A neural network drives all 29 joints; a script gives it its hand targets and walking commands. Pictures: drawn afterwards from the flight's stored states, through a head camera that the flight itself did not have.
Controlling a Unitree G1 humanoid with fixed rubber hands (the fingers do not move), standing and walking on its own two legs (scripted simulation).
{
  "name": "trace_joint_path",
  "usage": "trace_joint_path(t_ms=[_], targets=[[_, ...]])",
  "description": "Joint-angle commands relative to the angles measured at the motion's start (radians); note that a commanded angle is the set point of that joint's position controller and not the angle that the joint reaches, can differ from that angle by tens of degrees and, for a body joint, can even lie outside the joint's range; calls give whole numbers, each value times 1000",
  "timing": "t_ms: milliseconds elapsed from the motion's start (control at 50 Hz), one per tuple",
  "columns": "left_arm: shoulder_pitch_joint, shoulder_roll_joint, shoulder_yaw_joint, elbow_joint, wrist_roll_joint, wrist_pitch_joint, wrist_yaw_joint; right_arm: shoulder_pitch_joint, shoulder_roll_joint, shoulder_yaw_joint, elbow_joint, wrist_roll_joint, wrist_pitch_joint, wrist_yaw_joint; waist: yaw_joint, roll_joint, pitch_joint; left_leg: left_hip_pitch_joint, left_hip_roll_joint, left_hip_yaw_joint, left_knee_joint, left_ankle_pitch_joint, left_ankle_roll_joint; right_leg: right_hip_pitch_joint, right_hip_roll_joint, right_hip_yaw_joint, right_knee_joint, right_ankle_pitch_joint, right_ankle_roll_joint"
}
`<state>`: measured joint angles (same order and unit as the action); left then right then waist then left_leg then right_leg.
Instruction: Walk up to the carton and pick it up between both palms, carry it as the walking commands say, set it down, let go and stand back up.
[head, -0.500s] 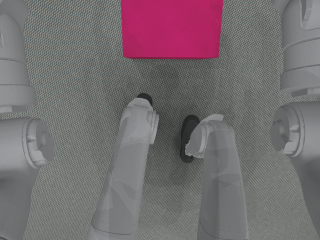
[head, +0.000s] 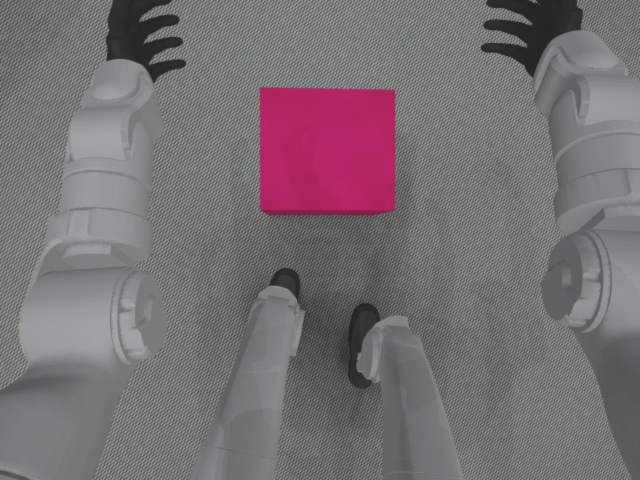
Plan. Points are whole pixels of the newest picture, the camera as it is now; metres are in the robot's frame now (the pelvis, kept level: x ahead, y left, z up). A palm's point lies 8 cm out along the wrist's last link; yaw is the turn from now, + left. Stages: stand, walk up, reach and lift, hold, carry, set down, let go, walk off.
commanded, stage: let go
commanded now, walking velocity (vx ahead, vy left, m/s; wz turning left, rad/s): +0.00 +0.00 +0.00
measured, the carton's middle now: (324, 159) +0.52 +0.06 -0.55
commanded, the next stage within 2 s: stand in 1.40 s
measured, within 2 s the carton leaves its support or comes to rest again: neither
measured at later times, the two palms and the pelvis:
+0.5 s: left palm (107, 147) +0.39 +0.24 +0.00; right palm out of the picture +0.44 -0.21 +0.00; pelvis +0.10 -0.01 +0.09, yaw -1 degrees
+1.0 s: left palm (77, 348) +0.25 +0.21 +0.05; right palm out of the picture +0.25 -0.25 +0.07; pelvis +0.08 -0.02 +0.12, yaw -2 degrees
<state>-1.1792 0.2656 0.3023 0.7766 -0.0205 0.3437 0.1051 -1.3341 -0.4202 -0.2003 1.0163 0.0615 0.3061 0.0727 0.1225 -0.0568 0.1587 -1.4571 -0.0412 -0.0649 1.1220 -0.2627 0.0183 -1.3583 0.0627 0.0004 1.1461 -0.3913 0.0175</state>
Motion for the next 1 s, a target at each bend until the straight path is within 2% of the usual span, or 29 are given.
trace_joint_path(t_ms=[0, 40, 60, 100, 160, 200, 220, 240, 260, 280, 300, 320, 360, 380, 400, 420, 440, 460, 500, 540, 560, 600, 640, 680, 700, 740, 820, 880, 980], targets=[[-98, 109, 74, -58, 90, -150, -92, -44, -35, -105, -101, -122, -107, -57, -34, 78, -1038, 779, 17, 59, -138, 415, -60, 215, 6, 6, -218, 263, 6], [-51, 103, 49, -48, 64, -170, -136, -30, -35, -130, -167, -182, -117, -103, -69, 28, -1069, 635, 12, 85, -147, 324, -52, 407, -7, 34, -238, 294, 5], [-15, 114, 37, -28, 63, -186, -152, -18, 15, -121, -173, -199, -121, -118, -45, -6, -1073, 547, 3, 97, -168, 326, -42, 480, -12, 43, -222, 358, 13], [153, 141, 6, -149, 30, -208, -183, 114, 19, -113, -333, -261, -144, -161, -88, -84, -1418, 610, -7, 92, -159, 470, -29, 810, -14, 68, -189, 652, 12], [534, 135, -84, -315, -11, -231, -203, 466, 142, 50, -567, -198, -163, -196, -42, -121, -1673, 825, -21, 66, -188, 771, -13, 1047, -24, 101, -173, 1039, 29], [549, 80, -88, -432, -74, -229, -213, 459, 165, 82, -677, -159, -175, -192, -10, -47, -1598, 1338, 64, -88, -131, 1109, 36, 436, -13, 69, -199, 702, 91], [416, 135, -31, -400, -50, -223, -222, 364, 117, 57, -650, -136, -162, -193, 10, 17, -1422, 1341, 81, -102, -109, 1042, 37, 207, -17, 66, -263, 477, 80], [546, 153, -2, -386, 16, -221, -224, 525, 148, 49, -612, -135, -157, -188, 31, 43, -1334, 1353, 57, -86, -151, 984, 20, 267, -11, 52, -311, 450, 66], [772, 209, 27, -372, 83, -226, -221, 678, 140, 62, -696, -142, -159, -174, 48, 9, -1365, 1254, 41, -1, -267, 577, 2, 585, 1, 40, -362, 336, 57], [762, 200, 9, -367, 90, -209, -220, 728, 145, 82, -673, -113, -142, -167, 15, -60, -1209, 1067, 14, 31, -320, 444, -6, 707, -3, 33, -384, 330, 46], [733, 198, -26, -522, 72, -230, -226, 711, 153, 73, -835, -78, -163, -171, 8, -14, -1286, 1086, -7, 31, -316, 536, -3, 809, 8, 34, -357, 455, 53], [698, 222, -17, -529, 100, -238, -222, 672, 170, 70, -828, -79, -168, -167, 23, 18, -1215, 1083, -22, 36, -324, 569, -7, 754, 12, 23, -362, 463, 65], [828, 78, -101, -539, 47, -283, -223, 841, 149, 92, -720, -52, -214, -143, -5, 146, -1065, 1256, 0, -14, -320, 933, -18, 603, -9, 50, -420, 668, 48], [815, 50, -118, -478, 3, -288, -222, 828, 144, 85, -654, -54, -220, -136, -44, 153, -1019, 1351, 24, -53, -286, 1064, -16, 443, -10, 40, -430, 640, 51], [811, 25, -136, -417, -11, -287, -226, 846, 151, 89, -528, -72, -221, -136, -49, 193, -834, 1454, 68, -104, -301, 1055, -24, 195, -8, 14, -485, 402, 54], [930, 29, -113, -360, 2, -302, -232, 917, 179, 113, -510, -87, -240, -137, -43, 163, -763, 1489, 70, -96, -327, 875, -25, 173, -25, 17, -569, 303, 42], [869, 64, -136, -283, 16, -299, -232, 869, 206, 133, -494, -98, -239, -135, -59, 90, -637, 1217, 30, -24, -367, 632, -15, 379, -24, 13, -557, 357, 21], [976, 91, -139, -297, 14, -310, -234, 981, 201, 110, -528, -118, -248, -124, -73, 2, -727, 1180, 11, 0, -405, 554, -14, 598, -25, 17, -549, 432, 28], [1183, 90, -181, -347, 19, -323, -228, 1175, 204, 106, -599, -130, -268, -120, -59, 0, -812, 1185, 3, 40, -491, 423, -35, 919, -28, 24, -575, 396, 30], [1187, 68, -202, -374, 4, -340, -222, 1194, 214, 108, -554, -101, -282, -111, -52, 60, -716, 1158, 9, 24, -498, 494, -34, 936, -39, 24, -561, 493, 22], [1204, 22, -222, -378, -21, -350, -214, 1238, 193, 101, -521, -104, -291, -113, -83, 65, -676, 1166, 8, 20, -505, 576, -48, 941, -34, 36, -576, 600, 20], [1220, 24, -207, -337, -33, -350, -203, 1258, 195, 115, -522, -105, -297, -110, -96, -41, -606, 1088, 1, 24, -528, 556, -36, 1006, -47, 63, -575, 790, 23], [1358, 49, -184, -387, 0, -354, -201, 1346, 169, 108, -622, -130, -304, -125, -78, -117, -624, 1156, -12, 29, -602, 445, -36, 1144, -65, 93, -626, 799, 39], [1354, 112, -161, -357, -4, -356, -191, 1341, 165, 123, -665, -90, -319, -118, -59, -108, -505, 1099, -26, 32, -613, 425, -28, 1200, -81, 100, -625, 869, 38], [1322, 81, -192, -425, -2, -363, -190, 1355, 164, 122, -693, -85, -325, -113, -73, -35, -562, 1141, -23, 23, -617, 476, -43, 1228, -67, 93, -619, 882, 30], [1358, 105, -182, -449, 24, -377, -172, 1383, 158, 114, -733, -84, -344, -116, -56, -52, -548, 1148, -28, 20, -623, 505, -41, 1293, -72, 110, -625, 944, 32], [1310, 78, -226, -516, 2, -373, -186, 1449, 165, 141, -696, -67, -329, -77, -100, 13, -495, 1210, -18, 22, -643, 381, -42, 1273, -83, 101, -665, 787, 21], [1363, 51, -255, -500, 8, -340, -186, 1542, 179, 172, -636, -56, -298, -55, -101, 86, -377, 1277, -1, 40, -673, 322, -45, 1241, -68, 80, -744, 552, 7], [1365, 51, -257, -478, 55, -259, -187, 1501, 149, 162, -653, -81, -238, -18, -119, 103, -86, 1363, 6, 64, -710, 3, -48, 1105, -74, 43, -831, 82, -16]])
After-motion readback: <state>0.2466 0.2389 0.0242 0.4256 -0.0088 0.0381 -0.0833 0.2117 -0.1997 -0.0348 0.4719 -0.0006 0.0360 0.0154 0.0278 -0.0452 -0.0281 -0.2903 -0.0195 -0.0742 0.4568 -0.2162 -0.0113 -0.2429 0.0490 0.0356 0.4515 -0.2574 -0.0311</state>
